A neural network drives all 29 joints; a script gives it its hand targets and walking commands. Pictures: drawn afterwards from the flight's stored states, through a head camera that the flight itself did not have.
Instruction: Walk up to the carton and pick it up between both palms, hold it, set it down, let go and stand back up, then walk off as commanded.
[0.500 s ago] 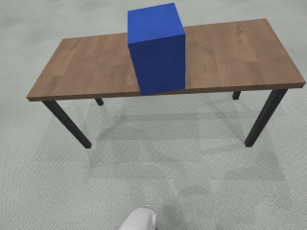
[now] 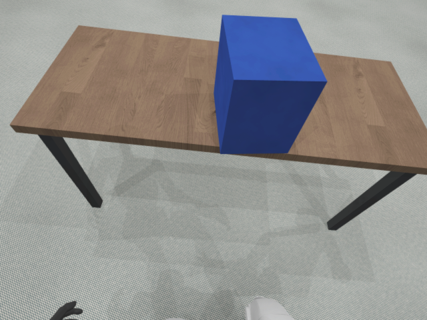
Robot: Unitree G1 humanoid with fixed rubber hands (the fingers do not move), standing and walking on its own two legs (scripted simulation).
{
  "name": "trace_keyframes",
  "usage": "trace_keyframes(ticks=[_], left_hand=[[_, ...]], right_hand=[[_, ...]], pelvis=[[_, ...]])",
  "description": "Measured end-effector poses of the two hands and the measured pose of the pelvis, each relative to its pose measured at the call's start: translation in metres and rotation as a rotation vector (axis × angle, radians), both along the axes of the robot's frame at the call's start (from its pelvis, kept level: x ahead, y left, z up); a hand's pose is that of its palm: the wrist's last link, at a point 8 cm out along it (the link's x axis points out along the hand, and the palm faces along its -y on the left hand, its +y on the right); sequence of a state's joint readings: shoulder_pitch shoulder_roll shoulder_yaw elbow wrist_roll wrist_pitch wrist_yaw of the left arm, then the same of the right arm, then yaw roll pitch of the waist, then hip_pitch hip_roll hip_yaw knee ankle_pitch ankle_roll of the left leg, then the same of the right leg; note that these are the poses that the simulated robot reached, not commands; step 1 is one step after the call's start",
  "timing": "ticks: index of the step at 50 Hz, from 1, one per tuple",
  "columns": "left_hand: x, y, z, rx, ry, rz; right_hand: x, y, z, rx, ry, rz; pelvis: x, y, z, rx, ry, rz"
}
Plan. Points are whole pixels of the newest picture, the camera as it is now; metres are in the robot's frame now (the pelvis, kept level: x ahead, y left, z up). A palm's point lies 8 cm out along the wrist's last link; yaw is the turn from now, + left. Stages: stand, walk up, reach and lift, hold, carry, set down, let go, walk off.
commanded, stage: walk off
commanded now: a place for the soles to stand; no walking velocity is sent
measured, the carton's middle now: (257, 88) +0.67 -0.07 +0.00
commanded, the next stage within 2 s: none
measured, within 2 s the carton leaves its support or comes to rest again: neither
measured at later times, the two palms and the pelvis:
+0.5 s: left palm (82, 282) +0.18 +0.28 -0.11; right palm (396, 275) +0.23 -0.36 -0.09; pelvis +0.10 -0.04 +0.00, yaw +1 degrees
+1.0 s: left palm (96, 297) +0.16 +0.25 -0.15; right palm out of the picture +0.15 -0.38 -0.07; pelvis +0.05 -0.05 -0.01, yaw -3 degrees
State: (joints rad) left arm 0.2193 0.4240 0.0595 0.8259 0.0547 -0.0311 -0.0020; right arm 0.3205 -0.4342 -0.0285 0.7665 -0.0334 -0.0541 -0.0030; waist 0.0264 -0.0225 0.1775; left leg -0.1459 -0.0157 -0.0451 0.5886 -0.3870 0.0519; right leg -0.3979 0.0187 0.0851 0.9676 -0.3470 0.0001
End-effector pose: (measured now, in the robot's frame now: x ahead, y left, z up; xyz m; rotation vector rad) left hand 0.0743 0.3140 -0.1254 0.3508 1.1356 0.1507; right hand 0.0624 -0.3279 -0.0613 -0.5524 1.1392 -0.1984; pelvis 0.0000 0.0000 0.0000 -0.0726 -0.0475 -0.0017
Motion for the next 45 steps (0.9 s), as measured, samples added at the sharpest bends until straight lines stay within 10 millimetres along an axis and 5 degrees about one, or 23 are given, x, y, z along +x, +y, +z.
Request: trace_keyframes(ticks=[14, 21, 26, 34, 38, 45], left_hand=[[0.08, -0.02, -0.007, 0.048, 0.11, 0.013], [0.101, -0.032, 0.012, 0.075, 0.085, 0.022], [0.106, -0.034, 0.009, 0.069, 0.073, 0.022], [0.123, -0.032, -0.019, 0.014, 0.023, 0.005], [0.131, -0.039, -0.015, -0.01, -0.008, -0.02], [0.109, -0.049, -0.022, -0.014, 0.058, -0.046]], right_hand=[[0.078, -0.027, -0.034, 0.001, 0.118, -0.034], [0.146, -0.033, -0.027, 0.028, 0.004, 0.016], [0.171, -0.031, -0.024, 0.033, -0.056, 0.033], [0.151, -0.026, -0.018, -0.007, -0.075, -0.007], [0.134, -0.029, 0.0, -0.023, -0.093, -0.049], [0.113, -0.038, 0.007, -0.041, -0.08, -0.05]], pelvis=[[0.077, -0.026, -0.011, 0.052, 0.089, 0.004], [0.094, -0.04, 0.0, 0.105, 0.098, 0.02], [0.096, -0.04, -0.002, 0.105, 0.085, 0.02], [0.093, -0.029, -0.017, 0.077, 0.02, -0.001], [0.09, -0.03, -0.009, 0.036, -0.024, -0.027], [0.069, -0.04, -0.005, 0.008, 0.03, -0.056]])
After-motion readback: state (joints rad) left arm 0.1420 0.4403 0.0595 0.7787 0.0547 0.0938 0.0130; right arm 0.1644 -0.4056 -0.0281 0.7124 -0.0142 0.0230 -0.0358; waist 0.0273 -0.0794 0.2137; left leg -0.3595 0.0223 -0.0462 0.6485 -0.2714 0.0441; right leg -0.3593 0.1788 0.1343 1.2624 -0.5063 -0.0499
